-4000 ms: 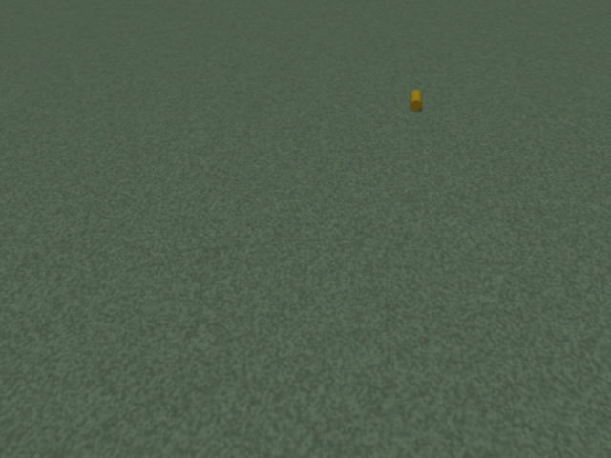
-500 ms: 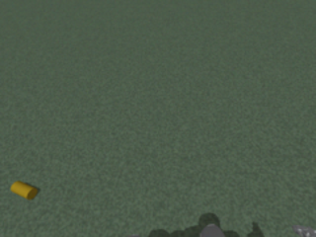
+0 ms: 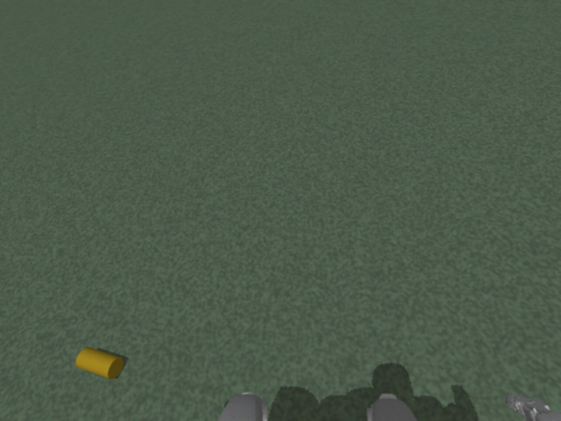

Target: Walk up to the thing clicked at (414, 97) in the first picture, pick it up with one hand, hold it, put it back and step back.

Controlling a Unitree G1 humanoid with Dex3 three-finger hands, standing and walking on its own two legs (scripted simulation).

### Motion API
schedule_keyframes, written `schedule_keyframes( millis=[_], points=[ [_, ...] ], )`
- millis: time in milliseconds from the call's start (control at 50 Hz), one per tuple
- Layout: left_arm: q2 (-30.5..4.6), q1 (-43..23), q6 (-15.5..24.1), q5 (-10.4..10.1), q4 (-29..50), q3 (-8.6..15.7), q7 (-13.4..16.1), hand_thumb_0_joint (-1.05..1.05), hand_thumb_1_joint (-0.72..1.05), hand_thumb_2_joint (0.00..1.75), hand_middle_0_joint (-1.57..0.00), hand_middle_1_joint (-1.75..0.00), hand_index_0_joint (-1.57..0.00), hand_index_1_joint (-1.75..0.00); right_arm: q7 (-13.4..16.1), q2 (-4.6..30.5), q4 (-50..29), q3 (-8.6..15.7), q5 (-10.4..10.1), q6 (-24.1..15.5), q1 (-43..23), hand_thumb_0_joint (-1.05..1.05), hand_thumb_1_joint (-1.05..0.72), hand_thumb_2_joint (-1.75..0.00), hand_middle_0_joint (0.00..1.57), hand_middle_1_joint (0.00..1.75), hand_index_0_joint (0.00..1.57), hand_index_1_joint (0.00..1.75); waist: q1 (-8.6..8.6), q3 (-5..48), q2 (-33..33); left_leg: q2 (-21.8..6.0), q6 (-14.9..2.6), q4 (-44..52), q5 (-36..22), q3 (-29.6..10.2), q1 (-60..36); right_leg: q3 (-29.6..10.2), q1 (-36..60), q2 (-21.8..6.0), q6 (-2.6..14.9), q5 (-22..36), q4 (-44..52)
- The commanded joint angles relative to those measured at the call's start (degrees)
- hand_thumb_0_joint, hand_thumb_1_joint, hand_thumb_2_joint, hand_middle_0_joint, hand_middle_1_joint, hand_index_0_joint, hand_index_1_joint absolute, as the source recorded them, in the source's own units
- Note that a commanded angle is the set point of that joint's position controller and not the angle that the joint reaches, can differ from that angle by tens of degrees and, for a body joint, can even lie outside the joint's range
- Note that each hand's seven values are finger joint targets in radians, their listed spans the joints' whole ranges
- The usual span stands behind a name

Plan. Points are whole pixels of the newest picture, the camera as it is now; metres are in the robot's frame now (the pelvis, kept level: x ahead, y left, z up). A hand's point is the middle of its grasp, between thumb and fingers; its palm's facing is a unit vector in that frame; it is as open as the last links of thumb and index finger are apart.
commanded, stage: walk up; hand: left
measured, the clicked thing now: (99, 362) +0.42 +0.76 -0.70
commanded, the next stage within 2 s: none
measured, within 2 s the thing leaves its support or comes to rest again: neither
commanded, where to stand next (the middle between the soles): -0.03 +0.64 m, yaw -17 degrees
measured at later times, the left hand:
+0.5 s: hand out of the picture +0.08 +0.51 -0.11, palm faces -0.12 -0.82 -0.56, open 7.3 cm
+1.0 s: hand out of the picture +0.06 +0.77 -0.12, palm faces -0.20 -0.81 -0.56, open 7.4 cm
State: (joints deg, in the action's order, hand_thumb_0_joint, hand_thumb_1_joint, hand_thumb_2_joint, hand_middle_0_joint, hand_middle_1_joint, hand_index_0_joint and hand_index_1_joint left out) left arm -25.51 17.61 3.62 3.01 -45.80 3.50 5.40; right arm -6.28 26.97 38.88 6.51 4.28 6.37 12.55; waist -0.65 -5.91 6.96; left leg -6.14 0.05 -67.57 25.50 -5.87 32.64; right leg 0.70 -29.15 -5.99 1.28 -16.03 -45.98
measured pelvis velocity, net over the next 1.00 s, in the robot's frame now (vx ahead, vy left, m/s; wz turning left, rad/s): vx -0.06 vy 0.48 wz -0.17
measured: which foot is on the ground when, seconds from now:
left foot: up 0.00-0.08, down 0.10-0.38, up 0.40-0.72, down 0.74-1.00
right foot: down 0.00-0.12, up 0.14-0.36, down 0.38-0.76, up 0.78-1.00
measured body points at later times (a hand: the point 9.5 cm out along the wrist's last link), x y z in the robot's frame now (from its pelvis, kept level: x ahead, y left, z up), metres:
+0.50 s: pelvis -0.02 +0.22 +0.00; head +0.03 +0.18 +0.44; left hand +0.09 +0.55 -0.07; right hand +0.02 -0.10 -0.13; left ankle +0.00 +0.33 -0.63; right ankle +0.05 +0.10 -0.70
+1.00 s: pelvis -0.06 +0.48 +0.01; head -0.01 +0.45 +0.45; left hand +0.07 +0.81 -0.08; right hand -0.06 +0.15 -0.11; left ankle -0.01 +0.54 -0.70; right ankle -0.02 +0.38 -0.66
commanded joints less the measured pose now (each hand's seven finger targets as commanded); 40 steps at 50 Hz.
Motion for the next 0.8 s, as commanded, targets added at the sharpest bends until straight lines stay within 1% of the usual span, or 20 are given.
schedule_keyframes(
  millis=[0, 40, 80, 100, 120, 160, 220, 280, 340, 360, 400, 420, 460, 520, 640, 700, 720, 740, 760, 780],
  points=[
    [-22.8, 1.3, 1.4, 0.2, 2.8, 7.8, 1.3, 0.00, 0.90, 0.90, -0.20, -0.30, -0.20, -0.30, 0.4, 10.2, -4.5, 4.3, -0.2, -1.0, 1.5, 0.00, -0.90, -0.90, 0.20, 0.30, 0.20, 0.30, 0.77, 5.8, -17.5, 1.1, -1.02, 9.2, 3.5, 6.1, -4.6, -14.2, -1.9, -8.4, 10.83, -16.8, 18.0],
    [-23.3, -0.5, 1.0, -0.1, 3.0, 7.5, 1.2, 0.00, 0.90, 0.90, -0.20, -0.30, -0.20, -0.30, 0.6, 10.4, -3.3, 4.7, -0.3, -1.3, 5.6, 0.00, -0.90, -0.90, 0.20, 0.30, 0.20, 0.30, -1.68, 7.2, -17.4, 2.1, -1.94, 15.7, 2.0, 8.1, -11.6, -13.9, -5.6, -8.5, 9.71, -15.0, 15.4],
    [-17.5, -2.4, 0.2, -0.2, 2.9, 5.4, 1.5, 0.00, 0.90, 0.90, -0.20, -0.30, -0.20, -0.30, 1.3, 12.4, -0.3, 6.0, 0.8, -2.4, 15.6, 0.00, -0.90, -0.90, 0.20, 0.30, 0.20, 0.30, -8.09, 9.3, -4.0, 3.8, -2.86, 32.6, 4.8, 4.2, -22.0, -5.3, -13.0, 0.6, 4.63, -15.3, -6.8],
    [-11.0, -3.4, 0.2, -1.3, 4.1, 3.6, 2.2, 0.00, 0.90, 0.90, -0.20, -0.30, -0.20, -0.30, 2.1, 20.4, -2.1, 7.0, 1.2, -3.0, 13.4, 0.00, -0.90, -0.90, 0.20, 0.30, 0.20, 0.30, -8.33, 4.8, 16.8, -10.7, -7.63, 44.9, 5.1, -20.8, -18.1, 2.4, -25.3, 13.5, 1.15, -23.4, -24.0],
    [-13.9, -7.7, 0.6, -1.4, 3.9, 3.6, 3.6, 0.00, 0.90, 0.90, -0.20, -0.30, -0.20, -0.30, 3.0, 23.4, -3.1, 7.0, -0.3, -3.3, 5.1, 0.00, -0.90, -0.90, 0.20, 0.30, 0.20, 0.30, -6.91, 0.8, 15.7, -15.3, -14.53, 50.4, 7.2, -31.7, -9.7, -4.4, -23.5, 8.8, 2.74, -21.4, -27.5],
    [-14.5, -2.9, 0.8, -2.8, -0.4, 3.9, 2.7, 0.00, 0.90, 0.90, -0.20, -0.30, -0.20, -0.30, 3.6, 14.8, -5.2, 5.1, 0.8, -3.8, 1.2, 0.00, -0.90, -0.90, 0.20, 0.30, 0.20, 0.30, -4.51, -0.5, 0.3, -8.7, -11.05, 40.2, -10.0, -15.9, -11.7, -5.7, -21.2, 7.7, 1.26, -14.8, -27.6],
    [-14.5, 4.2, 0.7, -3.8, -3.3, 3.7, 1.7, 0.00, 0.90, 0.90, -0.20, -0.30, -0.20, -0.30, 4.0, 12.5, -6.0, 4.2, 0.3, -4.2, -1.3, 0.00, -0.90, -0.90, 0.20, 0.30, 0.20, 0.30, -2.59, 4.5, 7.9, -6.0, -12.29, 34.0, -31.6, -7.0, -17.6, 1.6, -11.7, 5.7, 0.35, -11.3, -20.9],
    [-12.2, 5.3, 0.6, -4.2, -1.6, 3.3, 1.4, 0.00, 0.90, 0.90, -0.20, -0.30, -0.20, -0.30, 4.1, 10.3, -7.2, 3.3, 0.8, -3.3, 0.3, 0.00, -0.90, -0.90, 0.20, 0.30, 0.20, 0.30, -2.03, 5.4, 7.4, -6.1, -12.61, 32.3, -37.6, -4.4, -16.1, 3.8, -1.5, 4.8, 0.71, -9.3, -8.5],
    [-14.7, 17.2, 1.2, -2.9, -3.2, 4.9, 2.6, 0.00, 0.90, 0.90, -0.20, -0.30, -0.20, -0.30, 3.6, 7.0, -9.4, 1.9, -0.3, -2.4, -1.7, 0.00, -0.90, -0.90, 0.20, 0.30, 0.20, 0.30, 5.73, 9.9, -4.1, 1.0, -4.55, 13.5, -31.4, 3.5, -4.1, -3.4, 24.4, 1.9, 2.78, 7.4, 17.9],
    [-19.2, 17.0, 1.2, -1.7, -1.0, 6.1, 3.1, 0.00, 0.90, 0.90, -0.20, -0.30, -0.20, -0.30, 3.4, 4.3, -9.5, 1.1, -0.9, -2.4, 3.7, 0.00, -0.90, -0.90, 0.20, 0.30, 0.20, 0.30, 4.36, 13.0, -15.9, 4.7, -0.24, 3.5, 4.4, 3.5, 11.2, -26.6, 36.8, -13.3, 7.07, 11.1, 17.5],
    [-20.1, 8.6, 0.9, -2.5, 2.8, 5.8, 3.5, 0.00, 0.90, 0.90, -0.20, -0.30, -0.20, -0.30, 4.8, 10.4, -8.4, 3.3, 0.1, -0.8, 4.7, 0.00, -0.90, -0.90, 0.20, 0.30, 0.20, 0.30, 1.34, 12.0, -4.5, 3.4, 0.05, -11.6, 10.3, -3.5, 10.8, -39.3, 22.8, -25.3, 17.73, 3.3, 23.3],
    [-19.3, 6.8, 1.2, -2.5, 3.5, 5.5, 3.4, 0.00, 0.90, 0.90, -0.20, -0.30, -0.20, -0.30, 4.7, 11.6, -8.1, 3.9, 0.3, -0.8, 2.4, 0.00, -0.90, -0.90, 0.20, 0.30, 0.20, 0.30, 1.54, 8.6, -2.9, 1.7, -0.28, -14.1, 6.9, -5.2, 9.2, -36.6, 16.3, -22.6, 18.05, -1.0, 23.7],
    [-17.9, 3.0, 1.5, -2.0, 3.9, 5.1, 3.0, 0.00, 0.90, 0.90, -0.20, -0.30, -0.20, -0.30, 3.8, 12.1, -6.7, 4.5, 0.0, -1.0, 3.8, 0.00, -0.90, -0.90, 0.20, 0.30, 0.20, 0.30, -0.61, 5.6, -5.9, 1.5, -0.20, -13.2, 1.2, -4.6, 7.6, -24.3, 10.4, -14.7, 13.36, -5.1, 20.8],
    [-18.7, 1.5, 1.2, -1.2, 4.3, 5.8, 2.0, 0.00, 0.90, 0.90, -0.20, -0.30, -0.20, -0.30, 2.4, 10.8, -5.2, 4.5, 0.1, -0.6, 5.8, 0.00, -0.90, -0.90, 0.20, 0.30, 0.20, 0.30, -1.26, 5.3, -12.4, 1.7, 0.18, -11.0, -1.8, -0.3, 2.9, -15.6, 3.7, -10.0, 11.48, -11.1, 19.1],
    [-22.7, 2.9, 1.0, 0.2, 3.5, 7.5, 1.4, 0.00, 0.90, 0.90, -0.20, -0.30, -0.20, -0.30, 1.3, 10.1, -5.8, 4.3, -0.4, -0.3, 1.6, 0.00, -0.90, -0.90, 0.20, 0.30, 0.20, 0.30, 1.87, 5.4, -19.4, 1.0, -0.71, 6.9, 5.8, 5.4, -1.4, -15.9, 1.0, -8.5, 11.13, -15.6, 16.9],
    [-21.7, -1.3, 0.2, -0.3, 3.8, 6.6, 1.4, 0.00, 0.90, 0.90, -0.20, -0.30, -0.20, -0.30, 1.5, 10.9, -2.6, 5.3, -0.4, -1.1, 10.2, 0.00, -0.90, -0.90, 0.20, 0.30, 0.20, 0.30, -3.59, 9.1, -15.6, 3.5, -2.28, 21.0, 2.5, 8.1, -17.2, -11.2, -8.0, -6.2, 7.16, -13.2, 9.5],
    [-17.5, -2.2, -0.2, -0.3, 3.3, 5.4, 1.7, 0.00, 0.90, 0.90, -0.20, -0.30, -0.20, -0.30, 1.8, 12.3, -0.7, 6.0, 0.3, -1.7, 16.5, 0.00, -0.90, -0.90, 0.20, 0.30, 0.20, 0.30, -7.89, 9.6, -6.0, 3.9, -2.63, 29.3, 4.4, 4.6, -21.9, -6.1, -13.1, -0.6, 4.32, -14.2, -5.5],
    [-11.0, -3.8, -0.6, -1.5, 4.5, 3.4, 2.6, 0.00, 0.90, 0.90, -0.20, -0.30, -0.20, -0.30, 2.5, 20.2, -2.1, 6.8, 0.8, -2.1, 14.5, 0.00, -0.90, -0.90, 0.20, 0.30, 0.20, 0.30, -8.43, 4.5, 17.6, -10.5, -7.49, 44.3, 9.9, -22.5, -15.3, 2.0, -25.7, 13.0, 0.90, -23.4, -24.4],
    [-14.6, -8.1, -0.1, -1.4, 4.3, 3.9, 4.0, 0.00, 0.90, 0.90, -0.20, -0.30, -0.20, -0.30, 3.2, 23.5, -3.2, 6.8, -0.8, -2.4, 5.6, 0.00, -0.90, -0.90, 0.20, 0.30, 0.20, 0.30, -7.17, -0.9, 16.3, -15.3, -14.33, 51.9, 15.3, -33.7, -4.0, -4.8, -22.4, 9.3, 2.07, -21.2, -29.4],
    [-15.6, -8.6, 0.1, -2.1, 2.5, 3.6, 3.5, 0.00, 0.90, 0.90, -0.20, -0.30, -0.20, -0.30, 3.7, 17.0, -5.0, 5.8, 0.1, -2.8, 1.1, 0.00, -0.90, -0.90, 0.20, 0.30, 0.20, 0.30, -5.97, -5.2, 2.4, -12.1, -11.64, 48.1, 8.1, -24.9, -1.7, -6.4, -21.5, 7.3, 1.65, -15.8, -29.5]
  ],
)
